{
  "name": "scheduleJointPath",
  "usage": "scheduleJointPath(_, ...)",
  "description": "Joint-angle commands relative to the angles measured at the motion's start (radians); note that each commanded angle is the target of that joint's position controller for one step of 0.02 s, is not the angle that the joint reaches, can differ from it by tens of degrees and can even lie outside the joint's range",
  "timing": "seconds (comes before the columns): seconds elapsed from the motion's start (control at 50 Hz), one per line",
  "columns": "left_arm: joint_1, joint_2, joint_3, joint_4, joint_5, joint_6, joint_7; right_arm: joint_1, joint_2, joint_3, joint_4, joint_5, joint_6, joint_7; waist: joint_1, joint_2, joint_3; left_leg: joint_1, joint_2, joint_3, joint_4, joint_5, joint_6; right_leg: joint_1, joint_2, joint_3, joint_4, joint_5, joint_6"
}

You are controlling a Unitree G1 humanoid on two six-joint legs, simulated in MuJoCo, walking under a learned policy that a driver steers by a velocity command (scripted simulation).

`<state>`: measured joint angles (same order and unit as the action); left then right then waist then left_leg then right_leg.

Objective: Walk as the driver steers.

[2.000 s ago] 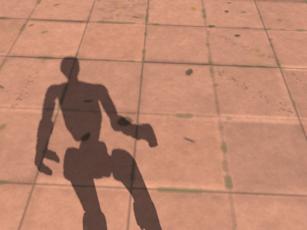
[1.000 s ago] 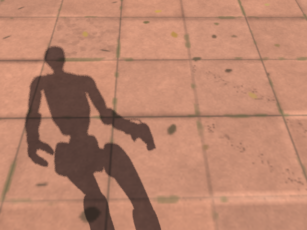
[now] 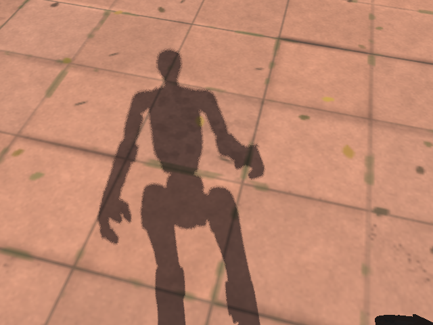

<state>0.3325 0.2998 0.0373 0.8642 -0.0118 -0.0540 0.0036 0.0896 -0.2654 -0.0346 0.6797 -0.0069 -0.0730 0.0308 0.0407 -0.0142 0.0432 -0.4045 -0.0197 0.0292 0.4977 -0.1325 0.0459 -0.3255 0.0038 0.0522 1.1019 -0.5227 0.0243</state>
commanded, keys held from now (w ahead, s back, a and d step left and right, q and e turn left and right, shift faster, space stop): no key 1.00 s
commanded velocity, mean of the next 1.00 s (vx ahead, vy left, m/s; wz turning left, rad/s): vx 0.06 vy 0.00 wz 0.01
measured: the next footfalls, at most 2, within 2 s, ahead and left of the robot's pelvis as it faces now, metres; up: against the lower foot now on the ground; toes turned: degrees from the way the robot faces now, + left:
right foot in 0.28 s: +0.17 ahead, -0.15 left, +0.00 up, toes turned +1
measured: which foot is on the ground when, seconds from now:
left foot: down 0.00-1.00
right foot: up 0.00-0.26, down 0.28-1.00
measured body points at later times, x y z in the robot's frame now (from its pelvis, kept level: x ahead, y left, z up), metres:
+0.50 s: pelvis +0.11 -0.02 +0.00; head +0.12 -0.03 +0.45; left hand +0.23 +0.24 -0.11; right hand +0.20 -0.27 -0.13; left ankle +0.08 +0.09 -0.73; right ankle +0.13 -0.15 -0.73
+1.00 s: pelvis +0.11 -0.02 +0.01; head +0.12 -0.02 +0.46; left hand +0.20 +0.24 -0.14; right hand +0.15 -0.28 -0.14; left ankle +0.08 +0.09 -0.73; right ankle +0.13 -0.15 -0.73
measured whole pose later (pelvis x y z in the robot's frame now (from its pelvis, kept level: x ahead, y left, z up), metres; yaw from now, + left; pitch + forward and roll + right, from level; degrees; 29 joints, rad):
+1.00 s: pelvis +0.11 -0.02 +0.01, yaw +0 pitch -2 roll +0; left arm 0.12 0.24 0.04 1.06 0.00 0.02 0.03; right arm 0.20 -0.23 -0.02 1.07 -0.01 0.01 -0.03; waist 0.00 0.00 0.04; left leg -0.13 0.01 0.03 0.46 -0.30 0.00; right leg -0.22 0.00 0.02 0.48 -0.23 0.00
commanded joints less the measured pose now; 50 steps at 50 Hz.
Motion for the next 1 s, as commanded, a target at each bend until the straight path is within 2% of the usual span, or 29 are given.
scheduleJointPath(0.02, 0.009, 0.099, 0.029, -0.064, 0.008, 0.007, 0.012, 0.076, -0.097, -0.028, -0.008, -0.007, -0.003, -0.002, -0.022, 0.081, -0.152, 0.301, 0.269, -0.243, -0.159, 0.67, 0.198, -0.199, -0.1, 0.027, 0.009, 0.083, 0.023)
scheduleJointPath(0.06, 0.046, 0.05, 0.02, -0.049, 0.009, 0.031, 0.018, 0.033, -0.086, -0.025, 0.01, -0.018, -0.012, 0.0, 0.017, 0.107, -0.152, 0.185, 0.24, -0.167, -0.195, 0.707, 0.204, -0.079, -0.095, 0.01, -0.104, 0.137, 0.042)
scheduleJointPath(0.1, 0.019, 0.035, 0.014, -0.055, 0.018, 0.04, 0.024, 0.004, -0.108, -0.031, 0.029, -0.018, -0.011, -0.007, 0.025, 0.121, -0.154, 0.137, 0.22, -0.114, -0.205, 0.703, 0.2, -0.018, -0.089, -0.003, -0.247, 0.205, 0.047)
scheduleJointPath(0.18, -0.072, 0.057, 0.018, -0.065, 0.019, 0.054, 0.025, 0.04, -0.132, -0.033, 0.084, -0.014, 0.01, -0.019, -0.014, 0.111, -0.158, 0.141, 0.22, -0.112, -0.224, 0.485, 0.181, 0.049, -0.078, -0.007, -0.404, 0.357, 0.034)
scheduleJointPath(0.22, -0.111, 0.066, 0.022, -0.073, 0.02, 0.06, 0.025, 0.041, -0.125, -0.027, 0.106, -0.011, 0.019, -0.019, -0.02, 0.102, -0.127, 0.13, 0.223, -0.135, -0.223, 0.304, 0.17, 0.075, -0.076, -0.004, -0.478, 0.359, 0.018)
scheduleJointPath(0.26, -0.116, 0.066, 0.025, -0.07, 0.031, 0.059, 0.025, 0.038, -0.102, -0.016, 0.125, 0.002, 0.025, -0.018, -0.001, 0.082, -0.103, 0.109, 0.182, -0.138, -0.189, 0.095, 0.121, 0.159, -0.065, -0.014, -0.631, 0.443, -0.01)
scheduleJointPath(0.28, -0.13, 0.09, 0.029, -0.078, 0.039, 0.056, 0.029, 0.076, -0.077, -0.006, 0.141, -0.002, 0.025, -0.018, -0.011, 0.045, -0.092, 0.094, 0.143, -0.131, -0.161, -0.009, 0.071, 0.204, -0.106, 0.032, -0.693, 0.567, -0.027)
scheduleJointPath(0.3, -0.147, 0.144, 0.038, -0.09, 0.035, 0.057, 0.036, 0.138, -0.07, -0.003, 0.153, -0.02, 0.022, -0.017, -0.06, -0.042, -0.098, 0.062, 0.079, -0.098, -0.114, -0.125, 0.028, 0.253, -0.168, 0.083, -0.674, 0.703, -0.055)
scheduleJointPath(0.32, -0.186, 0.152, 0.042, -0.079, 0.023, 0.061, 0.037, 0.203, -0.053, -0.001, 0.169, -0.017, 0.025, -0.022, -0.109, -0.148, -0.105, 0.086, 0.029, -0.048, -0.127, -0.178, -0.002, 0.207, -0.171, 0.091, -0.665, 0.571, -0.098)
scheduleJointPath(0.34, -0.207, 0.09, 0.033, -0.082, 0.017, 0.062, 0.028, 0.152, -0.074, 0.0, 0.174, -0.018, 0.034, -0.03, -0.07, -0.116, -0.08, 0.14, 0.025, -0.03, -0.119, -0.152, -0.021, 0.136, -0.131, 0.075, -0.685, 0.436, -0.087)
scheduleJointPath(0.36, -0.209, 0.061, 0.024, -0.075, 0.023, 0.06, 0.023, 0.115, -0.09, -0.005, 0.171, -0.013, 0.044, -0.036, -0.056, -0.088, -0.062, 0.147, 0.029, -0.031, -0.111, -0.125, -0.02, 0.114, -0.111, 0.062, -0.69, 0.417, -0.066)
scheduleJointPath(0.38, -0.21, 0.061, 0.022, -0.066, 0.027, 0.054, 0.019, 0.108, -0.087, -0.005, 0.177, -0.009, 0.054, -0.042, -0.054, -0.077, -0.058, 0.155, 0.037, -0.037, -0.106, -0.091, -0.016, 0.116, -0.098, 0.05, -0.683, 0.46, -0.052)
scheduleJointPath(0.44, -0.191, 0.069, 0.024, -0.032, 0.019, 0.037, 0.017, 0.114, -0.094, -0.008, 0.196, -0.009, 0.065, -0.049, -0.049, -0.055, -0.083, 0.189, 0.049, -0.046, -0.098, 0.009, -0.015, 0.156, -0.087, 0.033, -0.65, 0.584, -0.047)
scheduleJointPath(0.54, -0.205, 0.069, 0.024, 0.011, 0.015, 0.038, 0.021, 0.107, -0.092, -0.012, 0.236, 0.001, 0.071, -0.053, -0.047, -0.014, -0.097, 0.23, 0.054, -0.042, -0.083, 0.098, -0.021, 0.179, -0.078, 0.023, -0.633, 0.661, -0.059)
scheduleJointPath(0.7, -0.226, 0.061, 0.023, 0.078, 0.013, 0.049, 0.024, 0.105, -0.092, -0.013, 0.296, 0.001, 0.082, -0.062, -0.048, 0.014, -0.073, 0.243, 0.057, -0.038, -0.093, 0.081, -0.029, 0.176, -0.06, 0.007, -0.647, 0.613, -0.061)
scheduleJointPath(1.0, -0.225, 0.046, 0.02, 0.173, 0.014, 0.063, 0.034, 0.135, -0.073, 0.001, 0.375, -0.001, 0.072, -0.068, -0.043, 0.009, -0.023, 0.199, 0.057, -0.032, -0.127, -0.038, -0.032, 0.163, -0.038, -0.009, -0.682, 0.475, -0.048)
